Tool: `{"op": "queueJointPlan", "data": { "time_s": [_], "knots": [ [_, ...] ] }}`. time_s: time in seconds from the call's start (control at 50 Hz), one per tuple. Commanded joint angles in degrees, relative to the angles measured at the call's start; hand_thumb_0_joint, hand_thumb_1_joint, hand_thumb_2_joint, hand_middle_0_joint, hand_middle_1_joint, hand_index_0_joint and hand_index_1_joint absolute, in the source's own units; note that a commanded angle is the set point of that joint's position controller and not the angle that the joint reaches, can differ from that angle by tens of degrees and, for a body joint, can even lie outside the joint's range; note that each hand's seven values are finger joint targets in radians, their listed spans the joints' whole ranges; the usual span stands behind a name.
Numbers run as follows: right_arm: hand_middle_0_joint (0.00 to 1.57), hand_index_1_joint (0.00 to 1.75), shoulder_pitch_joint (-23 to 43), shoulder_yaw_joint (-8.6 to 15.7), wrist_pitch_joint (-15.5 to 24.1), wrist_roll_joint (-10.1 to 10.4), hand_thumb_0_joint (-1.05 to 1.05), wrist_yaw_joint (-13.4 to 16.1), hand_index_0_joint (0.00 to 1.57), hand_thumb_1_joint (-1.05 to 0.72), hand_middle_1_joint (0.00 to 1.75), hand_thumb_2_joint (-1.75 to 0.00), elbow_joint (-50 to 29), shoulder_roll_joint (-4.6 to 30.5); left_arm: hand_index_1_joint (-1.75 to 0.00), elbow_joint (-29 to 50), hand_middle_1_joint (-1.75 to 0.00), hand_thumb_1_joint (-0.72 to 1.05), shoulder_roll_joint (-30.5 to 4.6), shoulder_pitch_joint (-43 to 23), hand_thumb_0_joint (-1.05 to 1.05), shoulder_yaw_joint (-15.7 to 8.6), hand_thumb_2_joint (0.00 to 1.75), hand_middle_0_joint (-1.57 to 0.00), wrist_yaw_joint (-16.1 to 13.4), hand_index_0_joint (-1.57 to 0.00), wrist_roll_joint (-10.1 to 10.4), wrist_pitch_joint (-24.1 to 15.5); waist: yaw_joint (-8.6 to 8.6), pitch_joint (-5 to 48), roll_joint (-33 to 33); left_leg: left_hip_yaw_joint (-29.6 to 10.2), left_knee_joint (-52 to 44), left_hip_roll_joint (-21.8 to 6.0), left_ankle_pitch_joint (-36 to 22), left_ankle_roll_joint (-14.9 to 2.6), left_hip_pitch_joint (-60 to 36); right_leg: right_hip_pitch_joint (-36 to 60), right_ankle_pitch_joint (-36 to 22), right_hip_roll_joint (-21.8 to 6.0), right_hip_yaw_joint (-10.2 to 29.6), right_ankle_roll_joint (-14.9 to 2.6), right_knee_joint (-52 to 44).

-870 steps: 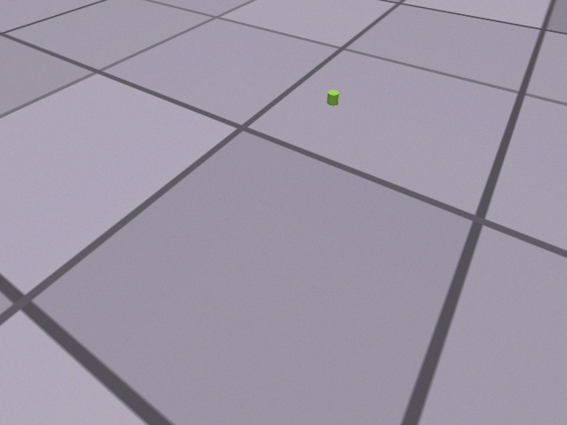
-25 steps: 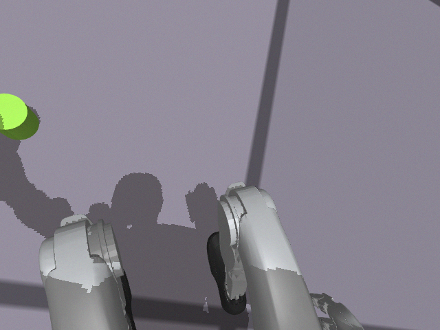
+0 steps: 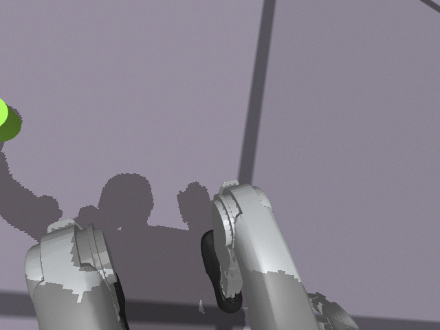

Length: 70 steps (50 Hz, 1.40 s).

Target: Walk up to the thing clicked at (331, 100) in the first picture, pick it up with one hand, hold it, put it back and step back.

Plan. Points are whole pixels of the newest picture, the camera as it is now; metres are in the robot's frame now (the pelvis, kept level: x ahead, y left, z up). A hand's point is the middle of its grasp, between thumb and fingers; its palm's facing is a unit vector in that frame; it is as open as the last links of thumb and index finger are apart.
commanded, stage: rise first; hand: left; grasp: from above
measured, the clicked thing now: out of the picture +0.53 +0.33 -0.29
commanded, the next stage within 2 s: none
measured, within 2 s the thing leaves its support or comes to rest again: neither
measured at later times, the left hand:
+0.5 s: hand out of the picture +0.48 +0.37 -0.17, palm faces -0.46 -0.10 -0.88, open 14.2 cm
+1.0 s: hand out of the picture +0.48 +0.37 -0.16, palm faces -0.45 -0.09 -0.89, open 14.3 cm
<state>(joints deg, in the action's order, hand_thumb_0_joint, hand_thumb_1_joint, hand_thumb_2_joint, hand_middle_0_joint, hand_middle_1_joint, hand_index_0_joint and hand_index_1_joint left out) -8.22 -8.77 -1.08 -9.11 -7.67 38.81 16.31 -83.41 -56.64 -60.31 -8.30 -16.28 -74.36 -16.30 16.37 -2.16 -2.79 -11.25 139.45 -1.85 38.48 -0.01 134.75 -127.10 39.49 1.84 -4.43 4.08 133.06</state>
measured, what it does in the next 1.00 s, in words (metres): stands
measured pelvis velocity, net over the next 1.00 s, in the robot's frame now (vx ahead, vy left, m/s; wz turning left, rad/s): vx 0.00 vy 0.00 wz -0.02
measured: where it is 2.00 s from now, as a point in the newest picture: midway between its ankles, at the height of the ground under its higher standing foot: (172, 304)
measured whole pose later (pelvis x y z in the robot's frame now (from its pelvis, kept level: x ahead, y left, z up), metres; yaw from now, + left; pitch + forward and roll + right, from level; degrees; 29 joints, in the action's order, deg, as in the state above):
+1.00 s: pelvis +0.00 +0.00 +0.00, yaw -1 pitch +32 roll -12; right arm -8.5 -11.2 -1.6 -8.9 -7.8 36.8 17.0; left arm -83.9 -59.7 -62.0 -7.6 -14.6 -74.1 -16.2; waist 17.8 -3.0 -2.9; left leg -12.0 140.0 -1.7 37.8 -0.2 135.3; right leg -127.2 38.6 2.1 -5.1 4.2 132.8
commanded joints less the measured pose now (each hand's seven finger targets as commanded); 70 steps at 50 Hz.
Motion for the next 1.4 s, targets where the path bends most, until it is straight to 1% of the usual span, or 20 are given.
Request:
{"op": "queueJointPlan", "data": {
  "time_s": [0.0,0.02,0.06,0.18,0.4,0.44,0.5,0.58,0.6,0.64,0.66,0.72,0.82,0.88,1.04,1.06,1.16,1.24,1.28,1.38],
  "knots": [
    [0.20,0.30,-12.44,4.87,-0.17,-0.17,0.00,0.48,0.20,-0.92,0.30,-0.91,0.18,15.98,-1.04,8.42,-1.03,-0.59,-16.90,-17.67,0.00,-1.72,1.03,-0.07,-2.36,-0.06,0.98,0.26,0.73,38.89,24.91,5.44,-13.95,0.00,-10.61,-1.06,-33.90,14.74,-13.57,1.43,-6.56,-5.55,-11.93],
    [0.20,0.30,-12.54,4.97,-0.25,-0.43,0.00,0.53,0.20,-0.91,0.30,-0.90,0.15,16.37,-1.04,9.18,-1.03,-0.59,-17.57,-17.97,0.00,-2.58,1.03,-0.06,-2.54,-0.06,1.16,0.21,0.50,39.36,25.12,5.27,-14.19,-0.13,-10.98,-1.02,-35.01,14.71,-13.66,1.24,-6.79,-5.41,-11.78],
    [0.20,0.30,-12.45,4.80,-0.19,-0.41,0.00,0.38,0.20,-0.92,0.30,-0.91,0.04,16.04,-1.04,8.13,-1.03,-0.59,-16.75,-17.51,0.00,-1.67,1.03,-0.07,-2.36,-0.06,0.93,0.37,0.92,38.76,24.03,5.71,-13.16,-0.11,-10.41,-1.23,-33.42,15.26,-13.52,1.58,-6.55,-5.42,-12.34],
    [0.20,0.30,-12.36,3.95,-0.24,-0.62,0.00,0.44,0.20,-0.91,0.30,-0.90,-0.32,16.41,-1.04,8.95,-1.03,-0.59,-18.95,-18.33,0.00,-2.34,1.03,-0.07,-2.65,-0.06,0.86,0.32,0.98,39.50,25.38,5.71,-13.31,-0.17,-11.17,-1.16,-33.39,16.81,-14.15,1.57,-6.80,-5.35,-11.97],
    [0.20,0.30,-11.89,3.62,-0.41,-0.36,0.00,0.25,0.20,-0.91,0.30,-0.90,-1.03,16.67,-1.04,7.96,-1.03,-0.60,-18.08,-16.23,0.00,-1.62,1.03,-0.07,-1.54,-0.06,1.61,1.14,1.28,37.33,26.32,4.81,-13.58,-0.33,-11.96,-1.01,-34.57,14.60,-14.43,1.43,-7.08,-5.49,-11.49],
    [0.20,0.30,-12.54,3.56,-0.70,-0.25,0.00,0.22,0.20,-0.91,0.30,-0.90,-0.91,16.94,-1.03,10.57,-1.02,-0.60,-20.09,-17.19,0.00,-2.75,1.03,-0.07,-1.62,-0.06,1.20,0.77,0.72,40.41,26.95,5.02,-13.59,-0.23,-14.03,-0.97,-35.64,16.60,-16.06,1.47,-7.10,-5.45,-11.31],
    [0.20,0.30,-12.58,3.54,-0.73,-0.52,0.00,0.13,0.20,-0.91,0.30,-0.90,-0.91,16.58,-1.04,9.87,-1.03,-0.59,-17.70,-17.71,0.00,-1.58,1.03,-0.07,-1.36,-0.06,1.93,0.39,1.85,39.78,25.87,5.06,-13.31,-0.28,-13.25,-1.16,-34.66,16.59,-15.65,1.59,-7.19,-5.29,-11.76],
    [0.20,0.30,-12.83,3.35,-0.60,-0.51,0.00,0.08,0.20,-0.91,0.30,-0.90,-0.64,16.51,-1.04,9.21,-1.03,-0.60,-17.89,-17.77,0.00,-1.10,1.04,-0.07,-1.15,-0.06,1.51,0.26,2.16,38.57,25.80,4.96,-13.22,-0.29,-12.60,-1.12,-33.92,16.21,-15.07,1.79,-7.22,-5.34,-12.03],
    [0.20,0.30,-12.82,3.66,-0.75,-0.43,0.00,0.17,0.20,-0.91,0.30,-0.90,-0.78,16.99,-1.03,10.68,-1.02,-0.60,-18.86,-18.36,0.00,-1.99,1.04,-0.07,-1.37,-0.06,1.66,0.11,1.35,39.45,26.61,4.82,-13.85,-0.28,-12.87,-0.92,-35.39,15.87,-15.12,1.59,-7.25,-5.43,-11.90],
    [0.20,0.30,-12.41,3.38,-0.69,-0.51,0.00,0.10,0.20,-0.91,0.30,-0.90,-1.06,16.64,-1.04,8.99,-1.03,-0.60,-17.43,-17.74,0.00,-0.68,1.04,-0.07,-0.98,-0.06,1.41,0.34,1.83,38.00,27.40,4.55,-13.78,-0.49,-13.00,-0.79,-36.13,14.40,-14.86,1.62,-7.42,-5.53,-11.61],
    [0.20,0.30,-12.86,3.40,-0.72,-0.58,0.00,0.05,0.20,-0.91,0.30,-0.90,-0.97,16.96,-1.04,9.67,-1.02,-0.61,-17.59,-18.90,0.00,-0.87,1.05,-0.07,-0.97,-0.05,1.33,0.19,2.29,37.79,27.42,4.30,-14.25,-0.34,-12.67,-0.71,-35.76,14.27,-14.65,1.49,-7.65,-5.57,-11.45],
    [0.20,0.30,-12.19,3.41,-0.83,-0.21,0.00,0.11,0.20,-0.91,0.30,-0.90,-1.64,17.17,-1.04,8.46,-1.02,-0.60,-19.22,-18.33,0.00,-1.73,1.04,-0.07,-1.07,-0.06,1.13,0.50,1.78,36.67,27.04,4.29,-14.49,-0.30,-10.95,-0.69,-34.58,13.77,-13.45,1.39,-7.57,-5.70,-11.44],
    [0.20,0.30,-11.72,3.03,-0.97,-0.16,0.00,0.33,0.20,-0.91,0.30,-0.90,-1.93,16.90,-1.03,10.16,-1.02,-0.59,-20.40,-18.64,0.00,-2.32,1.04,-0.07,-1.04,-0.06,1.48,0.40,1.22,38.86,25.38,5.45,-13.56,-0.03,-10.32,-1.33,-32.59,16.49,-13.52,1.66,-6.94,-5.33,-12.52],
    [0.20,0.30,-11.84,2.84,-0.85,-0.29,0.00,0.34,0.20,-0.91,0.30,-0.90,-1.74,16.58,-1.04,8.42,-1.03,-0.60,-18.18,-18.34,0.00,-0.46,1.04,-0.07,-0.55,-0.06,1.18,0.41,2.35,36.79,25.11,4.92,-13.91,-0.19,-9.28,-1.20,-32.23,15.10,-12.73,1.80,-7.38,-5.40,-12.33],
    [0.20,0.30,-11.96,2.92,-0.71,0.00,0.00,0.55,0.20,-0.91,0.30,-0.90,-1.96,17.08,-1.04,8.73,-1.03,-0.60,-20.54,-17.78,0.00,-1.63,1.04,-0.07,-0.28,-0.06,1.27,0.39,1.39,37.03,25.69,4.92,-13.85,-0.15,-9.21,-0.98,-32.68,15.02,-12.48,1.78,-7.20,-5.49,-12.13],
    [0.20,0.30,-12.00,2.87,-0.68,-0.01,0.00,0.46,0.20,-0.91,0.30,-0.90,-1.95,16.91,-1.05,7.87,-1.03,-0.61,-19.77,-17.12,0.00,-1.32,1.06,-0.07,-0.12,-0.06,1.29,0.50,1.70,36.34,24.85,4.88,-13.69,-0.08,-9.50,-1.02,-32.18,15.09,-12.70,1.69,-7.19,-5.49,-12.11],
    [0.20,0.30,-12.18,2.94,-0.81,-0.03,0.00,0.46,0.20,-0.91,0.30,-0.90,-1.92,17.07,-1.04,12.38,-1.03,-0.61,-21.29,-19.55,0.00,-2.16,1.05,-0.08,0.04,-0.06,1.62,0.50,1.18,40.65,28.59,4.85,-13.72,-0.35,-13.20,-0.80,-36.11,15.90,-15.17,1.71,-7.08,-5.49,-11.66],
    [0.20,0.30,-12.66,3.38,-0.93,0.06,0.00,0.37,0.20,-0.91,0.30,-0.90,-2.05,16.97,-1.04,10.93,-1.02,-0.61,-18.79,-18.33,0.00,-1.04,1.05,-0.07,0.61,-0.05,1.08,0.93,2.18,37.72,27.92,4.29,-14.06,-0.33,-12.69,-0.59,-35.80,13.56,-14.33,1.58,-7.59,-5.79,-11.56],
    [0.20,0.30,-12.63,3.41,-1.12,0.06,0.00,0.42,0.20,-0.91,0.30,-0.90,-2.00,17.08,-1.03,11.19,-1.01,-0.61,-19.25,-18.28,0.00,-1.34,1.05,-0.07,0.77,-0.05,1.25,1.21,1.46,38.39,28.25,4.50,-14.11,-0.33,-13.56,-0.65,-36.60,13.66,-14.86,1.45,-7.48,-5.64,-11.57],
    [0.20,0.30,-12.29,2.93,-1.36,0.09,0.00,0.53,0.20,-0.91,0.30,-0.90,-2.47,17.46,-1.04,10.01,-1.02,-0.60,-18.48,-18.86,0.00,-0.25,1.04,-0.07,1.53,-0.06,1.62,1.00,2.73,36.13,25.77,4.47,-13.76,-0.11,-11.08,-0.89,-33.05,13.79,-13.26,1.51,-7.63,-5.79,-12.14]
  ]
}}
